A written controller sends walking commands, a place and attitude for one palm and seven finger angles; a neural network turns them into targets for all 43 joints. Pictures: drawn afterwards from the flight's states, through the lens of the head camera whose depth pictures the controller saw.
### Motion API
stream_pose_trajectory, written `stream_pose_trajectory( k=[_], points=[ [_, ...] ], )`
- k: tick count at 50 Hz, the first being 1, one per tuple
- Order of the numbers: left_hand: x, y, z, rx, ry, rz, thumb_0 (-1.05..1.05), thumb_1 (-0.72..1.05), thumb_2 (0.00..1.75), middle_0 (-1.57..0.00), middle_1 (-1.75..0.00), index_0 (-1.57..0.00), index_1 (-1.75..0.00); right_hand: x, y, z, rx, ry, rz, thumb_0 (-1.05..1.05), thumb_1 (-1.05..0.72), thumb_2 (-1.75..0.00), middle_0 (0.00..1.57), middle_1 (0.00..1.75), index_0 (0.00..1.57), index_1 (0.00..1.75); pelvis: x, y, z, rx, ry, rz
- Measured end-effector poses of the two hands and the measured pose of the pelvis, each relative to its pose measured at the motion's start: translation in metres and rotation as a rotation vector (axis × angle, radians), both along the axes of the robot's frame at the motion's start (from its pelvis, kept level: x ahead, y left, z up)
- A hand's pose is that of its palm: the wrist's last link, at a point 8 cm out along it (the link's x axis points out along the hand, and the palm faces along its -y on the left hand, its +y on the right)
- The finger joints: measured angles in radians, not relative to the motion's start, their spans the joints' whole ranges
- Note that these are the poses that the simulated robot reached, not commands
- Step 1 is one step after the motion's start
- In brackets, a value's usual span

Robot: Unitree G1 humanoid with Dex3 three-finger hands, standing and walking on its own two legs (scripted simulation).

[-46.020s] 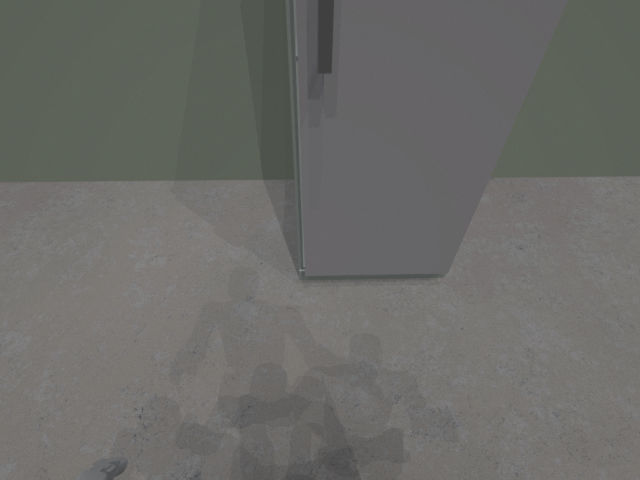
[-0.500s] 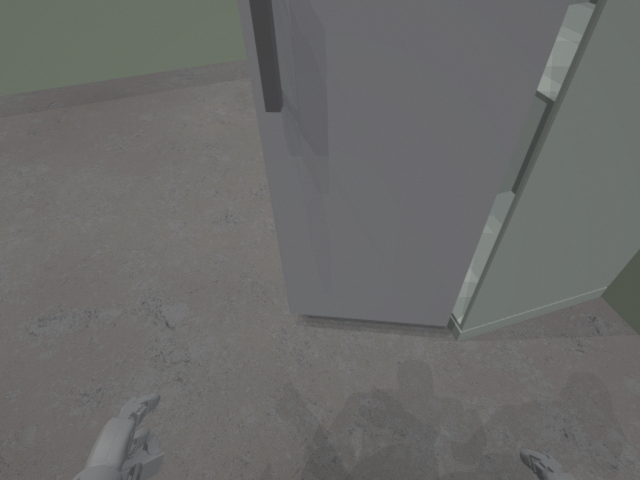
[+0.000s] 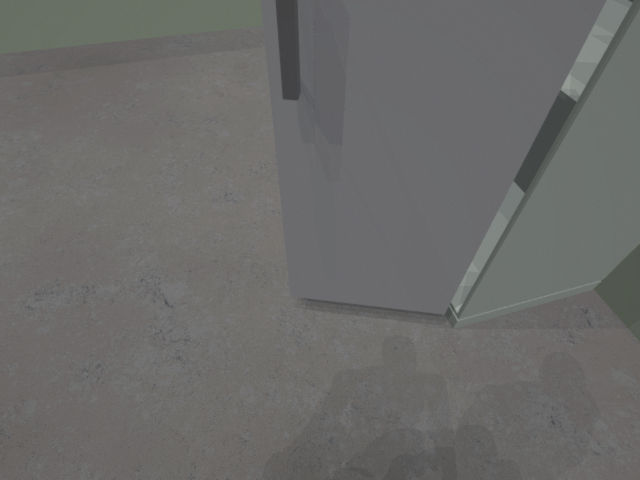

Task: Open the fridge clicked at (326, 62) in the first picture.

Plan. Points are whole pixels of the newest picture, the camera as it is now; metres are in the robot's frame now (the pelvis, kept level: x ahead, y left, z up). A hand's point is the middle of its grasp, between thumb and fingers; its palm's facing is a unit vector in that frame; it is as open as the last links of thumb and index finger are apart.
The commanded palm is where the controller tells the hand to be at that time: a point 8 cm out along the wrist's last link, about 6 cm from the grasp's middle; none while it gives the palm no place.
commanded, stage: let the arm hang, fingers relaxed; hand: left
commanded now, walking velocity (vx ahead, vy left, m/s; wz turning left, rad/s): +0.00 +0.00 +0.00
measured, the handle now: (290, 14) +0.73 +0.10 +0.23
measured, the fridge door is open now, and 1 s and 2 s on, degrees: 66 66 66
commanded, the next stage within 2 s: look to check the result in 0.40 s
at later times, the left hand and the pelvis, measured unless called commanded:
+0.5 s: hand out of the picture +0.04 +0.21 -0.17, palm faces -0.04 -0.97 -0.24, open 7.4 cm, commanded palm none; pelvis +0.00 +0.01 +0.00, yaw -1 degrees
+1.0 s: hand out of the picture +0.05 +0.23 -0.17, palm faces -0.04 -0.95 -0.29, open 7.4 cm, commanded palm none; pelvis +0.01 +0.00 +0.00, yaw -1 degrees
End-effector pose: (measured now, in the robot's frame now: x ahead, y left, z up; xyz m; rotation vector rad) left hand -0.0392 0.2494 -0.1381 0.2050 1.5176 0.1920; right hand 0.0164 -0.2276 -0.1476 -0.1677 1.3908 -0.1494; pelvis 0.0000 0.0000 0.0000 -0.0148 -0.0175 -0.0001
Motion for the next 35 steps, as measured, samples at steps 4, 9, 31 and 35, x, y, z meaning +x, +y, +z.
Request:
stream_pose_trajectory(
  k=[4,9,31,35],
  points=[
    [0.023,0.005,0.001,0.01,-0.071,-0.023,0.01,0.91,0.9,-0.2,-0.29,-0.2,-0.3,0.009,-0.002,0.0,-0.001,-0.038,-0.002,0.01,-0.92,-0.9,0.21,0.3,0.21,0.3,0.0,0.003,0.0,0.005,-0.003,-0.004],
    [0.052,0.005,0.0,0.002,-0.151,-0.052,0.01,0.91,0.9,-0.2,-0.29,-0.2,-0.3,0.017,-0.008,0.005,-0.021,-0.072,-0.003,0.01,-0.92,-0.9,0.21,0.3,0.21,0.3,0.0,0.005,0.001,0.008,-0.006,-0.007],
    [0.073,0.017,0.0,0.002,-0.153,-0.083,0.01,0.91,0.9,-0.2,-0.3,-0.2,-0.3,0.011,-0.028,0.015,-0.081,-0.031,-0.012,0.0,-0.91,-0.9,0.2,0.3,0.21,0.3,0.004,0.007,0.003,0.007,0.0,-0.013],
    [0.071,0.022,0.002,0.015,-0.139,-0.082,0.01,0.91,0.9,-0.2,-0.3,-0.2,-0.3,0.017,-0.03,0.015,-0.081,-0.037,-0.007,0.0,-0.91,-0.9,0.21,0.3,0.21,0.3,0.006,0.007,0.003,0.008,0.001,-0.014]
  ],
)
